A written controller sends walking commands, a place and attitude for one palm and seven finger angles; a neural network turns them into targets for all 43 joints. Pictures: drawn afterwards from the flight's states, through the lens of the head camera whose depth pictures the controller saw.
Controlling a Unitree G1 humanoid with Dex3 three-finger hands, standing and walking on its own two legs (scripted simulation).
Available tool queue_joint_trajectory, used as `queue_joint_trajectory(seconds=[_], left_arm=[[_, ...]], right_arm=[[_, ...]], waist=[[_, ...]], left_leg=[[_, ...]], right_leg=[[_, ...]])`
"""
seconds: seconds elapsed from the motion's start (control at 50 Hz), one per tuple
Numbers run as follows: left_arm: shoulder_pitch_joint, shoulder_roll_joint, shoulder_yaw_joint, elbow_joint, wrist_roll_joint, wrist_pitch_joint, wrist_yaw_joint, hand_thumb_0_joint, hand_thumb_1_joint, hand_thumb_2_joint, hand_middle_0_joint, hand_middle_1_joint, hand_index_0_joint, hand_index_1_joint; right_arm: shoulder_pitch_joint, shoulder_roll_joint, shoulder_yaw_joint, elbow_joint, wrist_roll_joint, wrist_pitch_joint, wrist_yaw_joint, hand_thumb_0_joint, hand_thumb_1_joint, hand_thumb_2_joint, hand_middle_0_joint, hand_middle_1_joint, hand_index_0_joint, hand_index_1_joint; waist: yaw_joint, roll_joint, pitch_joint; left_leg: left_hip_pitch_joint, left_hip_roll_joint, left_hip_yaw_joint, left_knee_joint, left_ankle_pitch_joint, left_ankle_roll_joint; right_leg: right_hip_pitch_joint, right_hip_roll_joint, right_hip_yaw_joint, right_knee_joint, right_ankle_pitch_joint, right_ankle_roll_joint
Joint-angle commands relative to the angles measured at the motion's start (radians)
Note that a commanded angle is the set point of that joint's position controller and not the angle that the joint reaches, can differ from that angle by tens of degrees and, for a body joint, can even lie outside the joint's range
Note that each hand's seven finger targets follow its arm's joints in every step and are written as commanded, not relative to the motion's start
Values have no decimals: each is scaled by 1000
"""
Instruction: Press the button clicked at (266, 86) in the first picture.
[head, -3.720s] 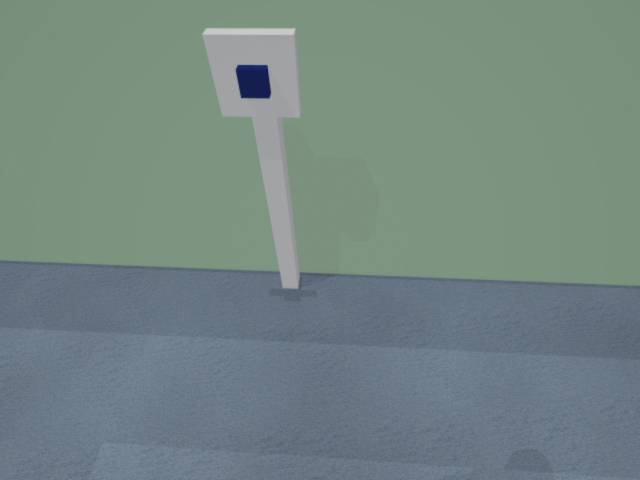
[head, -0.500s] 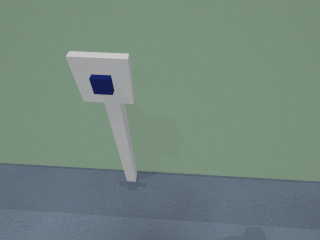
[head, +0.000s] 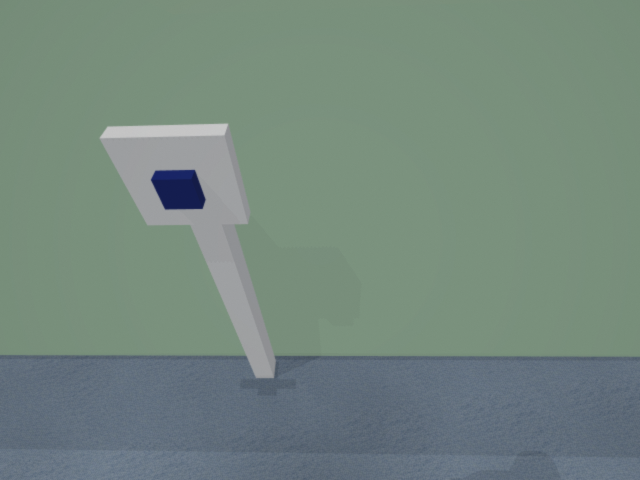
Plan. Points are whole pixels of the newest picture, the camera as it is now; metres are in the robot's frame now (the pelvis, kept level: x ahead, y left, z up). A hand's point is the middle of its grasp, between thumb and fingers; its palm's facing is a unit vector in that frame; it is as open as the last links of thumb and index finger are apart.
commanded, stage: look again from close up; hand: left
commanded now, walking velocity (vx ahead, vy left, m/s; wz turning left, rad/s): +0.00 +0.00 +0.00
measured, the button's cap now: (180, 188) +0.51 +0.25 +0.08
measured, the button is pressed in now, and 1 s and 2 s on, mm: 0 0 0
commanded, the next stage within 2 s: raise the hand and make a fist in 0.02 s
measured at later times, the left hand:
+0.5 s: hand (190, 465) +0.15 +0.17 -0.03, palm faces +0.01 -1.00 +0.02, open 5.7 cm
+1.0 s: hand (142, 451) +0.16 +0.21 +0.00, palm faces +0.10 -0.99 -0.05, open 3.1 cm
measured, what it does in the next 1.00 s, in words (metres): lowers itself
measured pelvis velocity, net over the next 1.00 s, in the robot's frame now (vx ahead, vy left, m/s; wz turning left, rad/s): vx -0.04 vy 0.02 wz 0.05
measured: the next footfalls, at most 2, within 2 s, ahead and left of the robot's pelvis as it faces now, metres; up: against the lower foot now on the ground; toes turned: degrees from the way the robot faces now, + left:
none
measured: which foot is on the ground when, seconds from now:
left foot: down 0.00-1.00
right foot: down 0.00-1.00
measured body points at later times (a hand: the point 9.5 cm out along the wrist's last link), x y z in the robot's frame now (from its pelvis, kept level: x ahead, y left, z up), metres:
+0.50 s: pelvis -0.03 -0.01 -0.05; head +0.00 +0.00 +0.40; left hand +0.14 +0.22 -0.02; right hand +0.22 -0.26 -0.07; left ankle -0.05 +0.13 -0.74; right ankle +0.01 -0.11 -0.74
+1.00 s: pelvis -0.04 +0.02 -0.06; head +0.00 +0.03 +0.39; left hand +0.14 +0.27 +0.01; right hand +0.12 -0.19 -0.14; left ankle -0.05 +0.13 -0.74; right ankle +0.01 -0.11 -0.74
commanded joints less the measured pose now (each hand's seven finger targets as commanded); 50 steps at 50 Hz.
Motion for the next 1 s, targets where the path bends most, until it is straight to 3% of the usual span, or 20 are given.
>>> queue_joint_trajectory(seconds=[0.0,0.08,0.1,0.12,0.14,0.16,0.18,0.2,0.22,0.24,0.3,0.34,0.38,0.48,0.58,0.66,0.76,0.82,0.9,0.98], left_arm=[[57,115,24,-21,1,-11,3,0,900,900,-200,-300,-200,-300],[52,115,25,-17,1,-11,3,0,900,900,-200,-300,-200,-300],[170,146,36,24,5,-19,43,0,900,900,-200,-300,-200,-300],[-660,381,165,-1468,-181,-257,22,0,900,900,-228,-330,-228,-330],[-148,301,161,-1198,-96,-198,52,0,900,900,-255,-360,-255,-360],[-105,222,126,-1110,-131,-153,103,0,900,900,-282,-390,-282,-390],[169,18,27,-933,-144,-73,95,0,900,900,-310,-420,-310,-420],[-1,60,60,-1112,-177,-104,75,0,900,900,-337,-450,-337,-450],[-5,133,139,-1127,-172,-155,55,0,900,900,-365,-480,-365,-480],[78,109,153,-1045,-172,-203,27,0,900,900,-393,-510,-393,-510],[378,12,156,-873,-224,-367,-116,0,900,900,-475,-600,-475,-600],[430,24,177,-921,-260,-506,-238,0,900,900,-530,-660,-530,-660],[406,86,208,-934,-267,-593,-359,0,900,900,-585,-720,-585,-720],[142,166,238,-1218,-287,-532,-372,0,900,900,-723,-870,-723,-870],[-32,154,175,-1566,-259,-610,-274,0,900,900,-860,-1020,-860,-1020],[-9,120,70,-1492,-223,-551,-313,0,900,900,-970,-1140,-970,-1140],[250,169,175,-1279,-232,-259,-349,0,900,900,-1107,-1290,-1107,-1290],[250,186,247,-1431,-278,-175,-300,0,900,900,-1190,-1380,-1190,-1380],[256,180,286,-1543,-291,-252,-188,0,900,900,-1300,-1500,-1300,-1500],[163,166,199,-1576,-248,-381,-174,0,900,900,-1300,-1500,-1300,-1500]], right_arm=[[72,-83,-19,-15,-3,-11,-2,0,-900,-900,200,300,200,300],[71,-80,-21,0,-3,-10,-4,0,-900,-900,200,300,200,300],[-54,-128,-44,-64,8,-10,5,0,-900,-900,200,300,200,300],[-67,-279,-58,-401,57,-173,-45,0,-900,-900,200,300,200,300],[-134,-197,-50,-355,32,-252,-79,0,-900,-900,200,300,200,300],[-147,-200,-54,-293,43,-273,-87,0,-900,-900,200,300,200,300],[-113,-147,-51,-288,58,-275,-75,0,-900,-900,200,300,200,300],[-152,-186,-56,-368,63,-295,-67,0,-900,-900,200,300,200,300],[-127,-204,-81,-386,47,-309,-65,0,-900,-900,200,300,200,300],[-127,-200,-90,-415,35,-319,-63,0,-900,-900,200,300,200,300],[-164,-186,-103,-517,27,-328,-20,0,-900,-900,200,300,200,300],[-183,-197,-117,-575,25,-321,13,0,-900,-900,200,300,200,300],[-196,-216,-123,-640,29,-311,40,0,-900,-900,200,300,200,300],[-209,-210,-112,-769,41,-276,14,0,-900,-900,200,300,200,300],[-113,-193,-85,-741,18,-278,-5,0,-900,-900,200,300,200,300],[-106,-212,-60,-714,23,-283,-7,0,-900,-900,200,300,200,300],[-156,-198,-64,-755,58,-242,-19,0,-900,-900,200,300,200,300],[-200,-174,-52,-798,62,-220,-29,0,-900,-900,200,300,200,300],[-158,-146,-42,-774,45,-235,-27,0,-900,-900,200,300,200,300],[-112,-177,-42,-739,30,-271,-17,0,-900,-900,200,300,200,300]], waist=[[2,-67,5],[2,-48,-12],[61,-239,12],[-68,-16,-465],[30,183,-445],[13,212,-344],[-1,97,-216],[-20,30,-62],[-33,-45,-92],[-20,-178,-48],[55,-345,-25],[71,-330,-105],[65,-163,-170],[39,-44,-262],[-25,92,-386],[-72,72,-306],[21,-72,-298],[59,-70,-334],[68,-11,-303],[1,6,-257]], left_leg=[[-61,78,-66,-75,187,35],[-47,82,-58,-71,202,30],[-153,104,-5,155,160,7],[20,-32,-47,4,295,50],[71,-31,-14,-10,433,62],[-5,-15,-30,12,357,29],[-66,0,-50,9,328,29],[-131,-8,-75,29,263,31],[-156,-17,-60,68,195,37],[-234,-21,-63,100,145,40],[-449,-44,-54,217,32,20],[-531,-59,-41,305,31,8],[-547,-75,-25,386,35,2],[-616,-75,-16,468,-48,33],[-506,-32,-82,524,34,47],[-528,-12,-126,518,31,50],[-602,-30,-129,410,-43,37],[-581,-36,-112,367,-36,31],[-536,-23,-114,348,34,21],[-518,-17,-119,368,-13,27]], right_leg=[[71,-86,98,-82,286,-38],[87,-88,98,-83,317,-41],[113,-151,145,-69,752,2],[192,-70,126,-2,576,-23],[204,-10,96,20,414,-52],[120,-12,40,1,263,-43],[42,-7,14,-18,216,-23],[-36,-14,6,-24,186,-10],[-87,-16,-12,-29,91,3],[-142,-12,-28,-18,14,13],[-220,-10,-14,93,-99,17],[-199,-18,16,181,1,14],[-196,-37,59,240,70,-6],[-315,-30,98,276,-162,-2],[-404,11,33,389,-33,-17],[-466,27,-21,408,-36,-17],[-315,25,-40,330,-116,-7],[-246,11,-45,307,-131,0],[-256,22,-63,321,-75,-12],[-347,25,-58,318,-126,-10]])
